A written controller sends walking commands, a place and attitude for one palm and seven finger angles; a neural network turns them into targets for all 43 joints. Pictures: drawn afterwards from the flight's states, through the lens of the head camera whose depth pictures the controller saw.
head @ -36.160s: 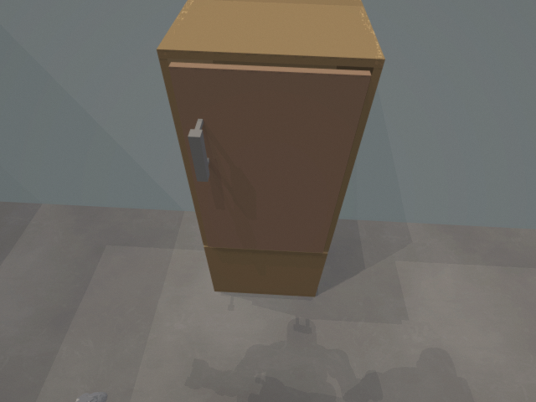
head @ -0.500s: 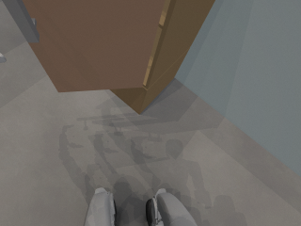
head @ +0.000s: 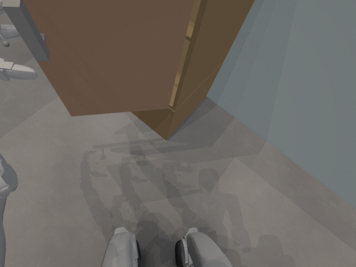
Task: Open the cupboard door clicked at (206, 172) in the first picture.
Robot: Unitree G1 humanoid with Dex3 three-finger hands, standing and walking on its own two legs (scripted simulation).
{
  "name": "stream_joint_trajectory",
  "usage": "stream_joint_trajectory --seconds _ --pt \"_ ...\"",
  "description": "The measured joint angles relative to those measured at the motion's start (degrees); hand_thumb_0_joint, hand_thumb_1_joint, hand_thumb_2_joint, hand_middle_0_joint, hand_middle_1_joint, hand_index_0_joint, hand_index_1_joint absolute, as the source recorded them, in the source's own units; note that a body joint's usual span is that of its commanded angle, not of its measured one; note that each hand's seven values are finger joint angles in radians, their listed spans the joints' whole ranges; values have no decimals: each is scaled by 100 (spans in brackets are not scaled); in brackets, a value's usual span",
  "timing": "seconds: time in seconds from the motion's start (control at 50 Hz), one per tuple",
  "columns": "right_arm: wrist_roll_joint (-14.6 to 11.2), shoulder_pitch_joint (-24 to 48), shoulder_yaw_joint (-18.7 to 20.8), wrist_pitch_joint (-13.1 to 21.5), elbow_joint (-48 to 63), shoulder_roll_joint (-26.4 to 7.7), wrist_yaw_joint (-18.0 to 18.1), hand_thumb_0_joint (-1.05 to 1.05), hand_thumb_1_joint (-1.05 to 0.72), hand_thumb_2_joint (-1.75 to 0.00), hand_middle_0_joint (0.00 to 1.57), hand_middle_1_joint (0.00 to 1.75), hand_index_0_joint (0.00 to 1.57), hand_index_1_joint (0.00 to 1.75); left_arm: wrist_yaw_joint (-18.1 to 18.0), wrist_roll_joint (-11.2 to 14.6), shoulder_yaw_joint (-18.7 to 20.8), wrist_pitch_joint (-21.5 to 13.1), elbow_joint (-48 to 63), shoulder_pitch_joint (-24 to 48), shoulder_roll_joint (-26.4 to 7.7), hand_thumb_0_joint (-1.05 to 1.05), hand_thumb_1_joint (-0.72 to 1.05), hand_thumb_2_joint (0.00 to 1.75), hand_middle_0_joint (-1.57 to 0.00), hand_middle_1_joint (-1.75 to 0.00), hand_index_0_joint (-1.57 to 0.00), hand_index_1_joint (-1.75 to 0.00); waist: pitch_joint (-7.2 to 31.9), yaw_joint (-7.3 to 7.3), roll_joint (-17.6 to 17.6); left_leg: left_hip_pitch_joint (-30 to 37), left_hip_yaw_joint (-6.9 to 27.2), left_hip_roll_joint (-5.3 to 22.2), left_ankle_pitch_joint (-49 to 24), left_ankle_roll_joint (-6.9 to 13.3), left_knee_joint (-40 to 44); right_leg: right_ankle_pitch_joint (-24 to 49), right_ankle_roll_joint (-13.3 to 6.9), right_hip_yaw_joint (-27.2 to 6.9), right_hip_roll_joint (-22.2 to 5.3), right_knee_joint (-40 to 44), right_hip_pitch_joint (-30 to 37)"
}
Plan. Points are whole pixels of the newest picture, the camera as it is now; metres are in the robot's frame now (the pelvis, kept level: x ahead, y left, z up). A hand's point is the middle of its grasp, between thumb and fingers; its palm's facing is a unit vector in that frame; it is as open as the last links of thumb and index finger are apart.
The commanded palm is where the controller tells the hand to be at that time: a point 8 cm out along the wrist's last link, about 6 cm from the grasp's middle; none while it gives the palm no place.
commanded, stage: slide the fingers in behind the handle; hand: left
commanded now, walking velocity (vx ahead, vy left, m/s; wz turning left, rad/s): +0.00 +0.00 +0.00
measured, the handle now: (30, 24) +0.59 +0.24 +0.09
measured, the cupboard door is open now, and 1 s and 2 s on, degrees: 49 48 48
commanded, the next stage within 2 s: close the thumb around the handle in 1.22 s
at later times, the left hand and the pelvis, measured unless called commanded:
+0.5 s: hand (28, 43) +0.54 +0.24 +0.09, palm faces +0.09 -1.00 -0.02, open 14.0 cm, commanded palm +0.53 +0.26 +0.09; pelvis +0.00 -0.02 +0.00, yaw +1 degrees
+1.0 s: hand (40, 43) +0.54 +0.22 +0.09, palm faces +0.09 -1.00 -0.01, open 14.0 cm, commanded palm +0.52 +0.25 +0.09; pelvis +0.00 -0.02 +0.00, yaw +0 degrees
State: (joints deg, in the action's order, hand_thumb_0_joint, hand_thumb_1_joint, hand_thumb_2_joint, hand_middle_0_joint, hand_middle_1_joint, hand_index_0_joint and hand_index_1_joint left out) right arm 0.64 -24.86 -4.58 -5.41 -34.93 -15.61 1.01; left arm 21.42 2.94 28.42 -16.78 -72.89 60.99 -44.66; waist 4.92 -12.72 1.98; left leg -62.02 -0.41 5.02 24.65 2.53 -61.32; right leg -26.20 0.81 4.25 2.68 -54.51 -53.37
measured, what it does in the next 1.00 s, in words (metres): stands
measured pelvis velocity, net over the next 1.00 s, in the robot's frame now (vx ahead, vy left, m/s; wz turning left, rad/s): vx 0.00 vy -0.02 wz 0.01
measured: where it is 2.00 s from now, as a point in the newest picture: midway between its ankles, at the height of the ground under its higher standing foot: outside the picture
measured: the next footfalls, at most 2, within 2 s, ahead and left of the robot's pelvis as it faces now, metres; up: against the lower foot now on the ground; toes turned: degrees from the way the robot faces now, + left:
none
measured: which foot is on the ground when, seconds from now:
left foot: down 0.00-1.00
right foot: down 0.00-1.00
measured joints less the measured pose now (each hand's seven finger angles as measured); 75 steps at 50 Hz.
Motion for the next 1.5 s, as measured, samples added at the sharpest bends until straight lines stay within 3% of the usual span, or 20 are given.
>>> stream_joint_trajectory --seconds 0.2,0.32,0.46,0.76,0.92,1.18,1.36,1.5 --pt "-5 76 46 8 -11 -25 -16 0 -91 -89 21 30 21 30 -141 1 -67 -128 -48 6 76 -1 -50 30 -30 -120 -30 -120 -9 10 -3 24 7 10 18 -42 -9 -47 -38 2 11 -59 -2" --pt "-2 75 77 2 -92 -20 -27 0 -91 -89 20 30 21 30 -175 70 -214 -136 2 39 285 -1 -50 30 -30 -120 -30 -120 -7 64 -4 42 35 -5 8 -72 15 -69 -67 30 2 -67 14" --pt "17 71 102 23 -99 -5 -62 0 -91 -89 20 30 21 30 -420 26 -174 -169 30 -28 387 -1 -50 30 -30 -120 -29 -121 17 53 1 71 41 11 14 -110 27 -93 -103 31 19 -91 21" --pt "10 66 130 87 -184 19 -85 0 -91 -89 20 30 21 30 -484 68 -356 -208 19 2 554 -1 -50 30 -30 -120 -30 -121 28 62 15 88 73 20 12 -157 28 -121 -151 55 34 -127 28" --pt "23 63 131 113 -131 15 -104 0 -91 -89 20 30 21 30 -626 -22 -211 -228 9 -31 602 -1 -50 30 -30 -120 -31 -122 50 18 15 97 35 33 18 -153 26 -119 -146 14 43 -145 11" --pt "-9 24 135 58 -137 27 -114 0 -91 -89 20 30 21 30 -540 82 -138 -296 86 -301 682 -1 -50 30 -30 -120 -30 -120 75 73 19 299 -27 30 8 -123 123 -80 -114 -49 40 -39 194" --pt "0 74 164 83 -193 7 -95 0 -91 -89 20 30 21 30 -553 137 -356 -374 55 -224 775 -1 -50 30 -30 -120 -30 -120 73 117 3 268 9 -19 -8 -99 91 -81 -91 -13 -2 -60 195" --pt "38 130 149 128 -166 -12 -91 0 -91 -89 20 30 21 30 -650 42 -303 -365 -22 -97 761 -1 -37 36 -30 -121 -31 -121 64 55 -2 169 3 -26 -10 -79 38 -77 -73 -20 -11 -113 95"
